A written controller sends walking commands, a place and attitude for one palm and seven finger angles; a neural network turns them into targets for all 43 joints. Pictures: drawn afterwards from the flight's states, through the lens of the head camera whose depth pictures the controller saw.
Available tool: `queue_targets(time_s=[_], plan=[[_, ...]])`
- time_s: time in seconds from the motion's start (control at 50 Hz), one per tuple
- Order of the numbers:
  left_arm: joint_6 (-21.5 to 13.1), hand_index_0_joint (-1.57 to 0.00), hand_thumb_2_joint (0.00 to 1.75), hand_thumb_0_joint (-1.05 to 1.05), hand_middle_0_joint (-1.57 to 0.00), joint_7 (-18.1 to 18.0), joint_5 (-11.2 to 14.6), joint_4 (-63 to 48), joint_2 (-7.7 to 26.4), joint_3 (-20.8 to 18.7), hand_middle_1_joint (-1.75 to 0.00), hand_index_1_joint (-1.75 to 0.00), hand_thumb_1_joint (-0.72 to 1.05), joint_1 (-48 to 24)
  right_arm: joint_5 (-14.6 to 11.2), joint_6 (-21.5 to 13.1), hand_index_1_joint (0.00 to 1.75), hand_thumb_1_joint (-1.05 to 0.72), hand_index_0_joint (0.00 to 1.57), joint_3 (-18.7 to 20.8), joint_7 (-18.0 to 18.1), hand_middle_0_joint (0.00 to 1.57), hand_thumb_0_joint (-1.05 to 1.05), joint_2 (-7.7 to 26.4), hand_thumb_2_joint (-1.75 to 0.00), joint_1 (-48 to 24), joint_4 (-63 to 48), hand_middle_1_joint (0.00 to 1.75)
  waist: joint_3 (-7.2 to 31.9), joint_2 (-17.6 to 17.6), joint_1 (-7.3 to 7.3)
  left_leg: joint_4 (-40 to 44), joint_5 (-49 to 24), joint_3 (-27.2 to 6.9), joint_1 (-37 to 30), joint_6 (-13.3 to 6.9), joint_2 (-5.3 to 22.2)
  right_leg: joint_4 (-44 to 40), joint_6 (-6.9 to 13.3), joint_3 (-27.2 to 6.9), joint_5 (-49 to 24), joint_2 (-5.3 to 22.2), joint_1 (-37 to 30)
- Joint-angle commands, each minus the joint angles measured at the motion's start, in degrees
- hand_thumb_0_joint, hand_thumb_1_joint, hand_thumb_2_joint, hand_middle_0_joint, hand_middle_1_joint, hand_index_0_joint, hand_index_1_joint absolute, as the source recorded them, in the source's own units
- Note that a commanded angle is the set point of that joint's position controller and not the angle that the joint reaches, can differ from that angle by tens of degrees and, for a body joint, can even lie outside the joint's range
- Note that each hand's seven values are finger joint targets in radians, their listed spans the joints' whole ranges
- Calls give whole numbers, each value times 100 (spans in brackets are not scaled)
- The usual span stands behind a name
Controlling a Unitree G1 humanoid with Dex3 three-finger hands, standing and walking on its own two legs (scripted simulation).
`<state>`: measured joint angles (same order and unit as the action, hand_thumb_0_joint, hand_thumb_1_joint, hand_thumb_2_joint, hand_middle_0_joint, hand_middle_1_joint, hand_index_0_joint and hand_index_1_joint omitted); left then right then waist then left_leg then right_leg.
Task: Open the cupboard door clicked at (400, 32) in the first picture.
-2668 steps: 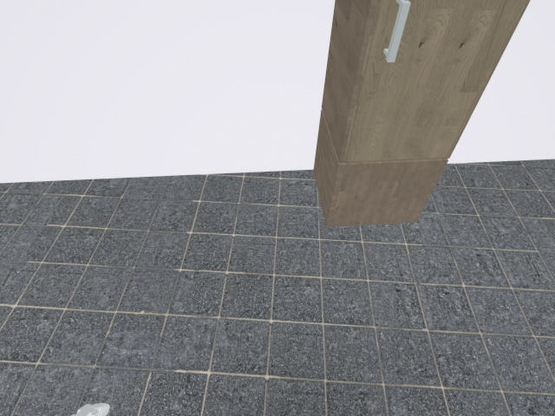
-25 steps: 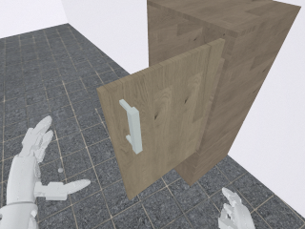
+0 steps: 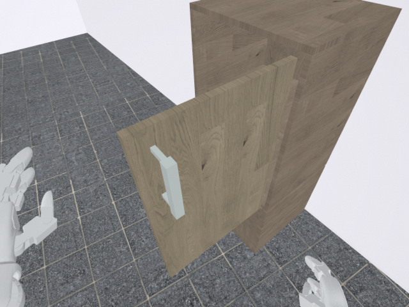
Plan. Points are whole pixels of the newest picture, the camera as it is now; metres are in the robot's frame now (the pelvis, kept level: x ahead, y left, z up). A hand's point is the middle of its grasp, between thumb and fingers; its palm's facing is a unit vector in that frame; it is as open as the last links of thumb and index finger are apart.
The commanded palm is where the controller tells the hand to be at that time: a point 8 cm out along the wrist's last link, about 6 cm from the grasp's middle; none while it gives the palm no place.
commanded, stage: draw the hand back to the body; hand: left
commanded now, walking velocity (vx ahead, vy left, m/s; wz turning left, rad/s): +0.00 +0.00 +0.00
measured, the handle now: (167, 183) +0.29 +0.11 +0.13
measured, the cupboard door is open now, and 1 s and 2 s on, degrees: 90 90 90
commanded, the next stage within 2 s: step back with the hand held close in 0.30 s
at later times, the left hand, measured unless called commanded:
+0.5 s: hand (43, 221) +0.18 +0.26 +0.16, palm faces +0.47 -0.79 -0.40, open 7.4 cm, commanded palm +0.12 +0.30 +0.17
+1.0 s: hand out of the picture +0.11 +0.29 +0.15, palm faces +0.41 -0.76 -0.50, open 7.4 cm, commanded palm +0.04 +0.33 +0.17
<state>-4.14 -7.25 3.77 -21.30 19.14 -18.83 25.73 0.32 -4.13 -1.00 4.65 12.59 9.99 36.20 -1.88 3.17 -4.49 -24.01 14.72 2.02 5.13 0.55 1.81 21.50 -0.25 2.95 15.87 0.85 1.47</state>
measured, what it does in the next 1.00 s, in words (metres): shifts its weight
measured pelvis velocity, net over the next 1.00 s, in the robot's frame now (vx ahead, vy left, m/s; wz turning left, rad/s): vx -0.09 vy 0.03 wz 0.00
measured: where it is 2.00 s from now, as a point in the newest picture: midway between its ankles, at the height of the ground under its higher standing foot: outside the picture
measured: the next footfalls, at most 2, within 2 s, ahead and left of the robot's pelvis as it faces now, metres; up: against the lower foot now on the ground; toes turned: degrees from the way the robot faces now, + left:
right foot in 1.50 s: -0.24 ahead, -0.06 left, +0.00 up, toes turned +3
left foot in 1.66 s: -0.08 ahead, +0.12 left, +0.00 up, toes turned -2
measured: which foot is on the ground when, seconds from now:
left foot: down 0.00-1.00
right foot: down 0.00-1.00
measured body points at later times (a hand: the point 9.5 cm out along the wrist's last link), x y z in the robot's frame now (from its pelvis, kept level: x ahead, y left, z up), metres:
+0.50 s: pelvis -0.01 +0.00 +0.00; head -0.02 -0.02 +0.45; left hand +0.15 +0.30 +0.18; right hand +0.18 -0.22 -0.09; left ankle -0.01 +0.12 -0.74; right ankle -0.04 -0.12 -0.74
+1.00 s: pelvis -0.09 +0.03 -0.02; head -0.06 +0.03 +0.43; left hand +0.08 +0.33 +0.18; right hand +0.08 -0.21 -0.09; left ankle -0.02 +0.12 -0.74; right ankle -0.04 -0.12 -0.74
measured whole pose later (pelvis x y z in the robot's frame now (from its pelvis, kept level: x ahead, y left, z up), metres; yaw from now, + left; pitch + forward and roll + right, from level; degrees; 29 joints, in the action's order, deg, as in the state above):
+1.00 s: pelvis -0.09 +0.03 -0.02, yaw +0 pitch -1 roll -1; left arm -10.3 -9.0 2.2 -31.4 24.3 -24.8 32.4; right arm -0.9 -2.6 -0.2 4.8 11.7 11.3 30.5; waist -4.3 0.5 -0.5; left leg -33.7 10.7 2.2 22.6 -2.0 0.9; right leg 32.2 -1.8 2.0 12.3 1.9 19.3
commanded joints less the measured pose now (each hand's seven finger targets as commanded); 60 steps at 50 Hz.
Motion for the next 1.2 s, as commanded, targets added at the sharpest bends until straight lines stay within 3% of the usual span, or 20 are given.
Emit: queue_targets(time_s=[0.0,0.1,0.2,0.38,0.4,0.42,0.44,0.46,0.5,0.54,0.62,0.72,0.82,0.92,1.0,1.06,1.1,1.14,1.16,1.18], plan=[[-367,-20,90,0,-20,-53,-23,-1319,967,-562,-30,-30,90,-509,1,-287,30,-90,20,229,10,20,0,593,-90,-661,-938,30,679,99,45,162,-2164,-42,-391,-161,-73,-195,85,-52,-2050,-41,198],[-362,-20,90,0,-20,-62,-5,-1258,1066,-687,-30,-30,90,-439,2,-254,30,-90,20,229,16,20,0,568,-90,-669,-942,30,617,-135,30,179,-2070,-35,-347,-171,-77,-228,77,-46,-2051,-54,213],[-377,-20,90,0,-20,-55,-1,-1237,1053,-698,-30,-30,90,-494,1,-247,30,-90,20,217,26,20,0,550,-90,-679,-923,30,558,88,37,207,-1914,-24,-319,-161,-84,-280,84,-64,-1913,-45,236],[-418,-20,90,0,-20,-49,-4,-1201,1035,-647,-30,-30,90,-573,-7,-284,30,-90,20,230,35,20,0,558,-90,-724,-891,30,487,-40,52,264,-1595,-32,-318,-172,-88,-397,75,-79,-1576,-57,317],[-460,-20,90,0,-20,-55,13,-1496,1150,-698,-30,-30,90,-820,-18,-316,30,-90,20,226,42,20,0,559,-90,-780,-926,30,541,-18,43,251,-1525,-39,-344,-183,-95,-419,66,-113,-1530,-47,329],[-724,-20,90,0,-20,-108,-34,-1763,2081,-1580,-30,-30,90,-1578,-85,-178,30,-90,20,115,16,20,0,571,-90,-631,-1139,30,-144,264,260,108,-1102,-165,182,-236,9,-646,80,-415,-1717,256,892],[-714,-20,90,0,-20,-13,12,-1190,1487,-1142,-30,-30,90,-694,-59,-109,30,-90,20,192,27,20,0,560,-90,-694,-979,30,-23,-312,279,-62,-1134,-234,264,-248,31,-638,70,-437,-1869,360,961],[-663,-20,90,0,-20,44,-6,-1004,1209,-907,-30,-30,90,-93,-52,-35,30,-90,20,239,17,20,0,607,-90,-664,-1045,30,117,-509,284,-152,-1242,-194,183,-252,36,-585,53,-425,-1987,399,1008],[-628,-20,90,0,-20,77,-13,-1146,1063,-763,-30,-30,90,310,-55,78,30,-90,20,287,-4,20,0,658,-90,-614,-1143,30,439,-321,324,-211,-1584,-142,182,-243,99,-370,20,-374,-2242,444,948],[-630,-20,90,0,-20,35,-13,-1323,1154,-844,-30,-30,90,449,-69,147,30,-90,20,324,22,20,0,664,-90,-596,-1198,30,760,-120,325,-204,-1966,-138,144,-225,190,-149,-8,-331,-2404,441,851],[-620,-20,90,0,-20,-75,-20,-1647,1502,-1126,-30,-30,90,453,-105,235,30,-90,20,375,86,20,0,655,-90,-587,-1289,30,1051,-336,337,-310,-2297,-167,264,-199,257,116,-26,-332,-2804,467,754],[-689,-20,90,0,-20,-180,-33,-2026,1598,-1236,-30,-30,90,527,-130,208,30,-90,20,411,135,20,0,668,-90,-533,-1392,30,1104,-56,339,-246,-1998,-275,579,-207,348,352,-30,-369,-2256,414,839],[-814,-20,90,0,-20,-240,-68,-2079,1459,-1277,-30,-30,90,754,-116,57,30,-90,20,419,105,20,0,741,-90,-497,-1444,30,831,516,320,326,-483,-644,1642,-334,601,763,-35,-303,-857,163,671],[-973,-20,90,0,-20,-285,-167,-2124,1414,-1378,-30,-30,90,616,-116,-143,30,-90,20,437,78,20,0,799,-90,-397,-1457,30,565,591,378,731,1647,-919,2990,-502,778,1283,-41,-311,-219,35,261],[-1048,-20,90,0,-20,-300,-190,-2086,1344,-1338,-30,-30,90,488,-98,-272,30,-90,20,443,60,20,0,739,-90,-251,-1390,30,452,15,432,178,1894,-716,2890,-391,502,764,105,-637,563,259,881],[-1072,-20,90,0,-20,-354,-170,-2090,1376,-1204,-30,-30,90,299,-69,-292,30,-90,20,440,53,20,0,657,-90,-141,-1147,30,476,-996,493,-1860,970,-190,1234,-49,-112,-548,581,-1497,1505,1220,2817],[-1023,-20,90,0,-20,-405,-181,-2022,1377,-1172,-30,-30,90,160,-35,-283,30,-90,20,382,33,20,0,568,-90,-203,-1008,30,599,-1273,506,-2327,671,-182,824,-65,-133,-509,653,-1340,867,1481,3081],[-999,-20,90,0,-20,-410,-169,-2170,1467,-1249,-30,-30,90,14,-41,-271,30,-90,20,370,74,20,0,650,-90,-244,-1029,30,426,-683,540,-1093,644,-442,926,-116,36,67,393,-833,610,1027,2852],[-1032,-20,90,0,-20,-403,-167,-2227,1464,-1272,-30,-30,90,5,-45,-294,30,-90,20,352,112,20,0,717,-90,-333,-1124,30,254,-78,485,-245,939,-872,1442,-253,326,521,154,-586,752,564,2538],[-1111,-20,90,0,-20,-404,-169,-2270,1502,-1368,-30,-30,90,40,-61,-348,30,-90,20,344,139,20,0,768,-90,-401,-1193,30,218,833,456,790,1947,-1637,2309,-445,896,1396,-31,-325,1075,94,1923]])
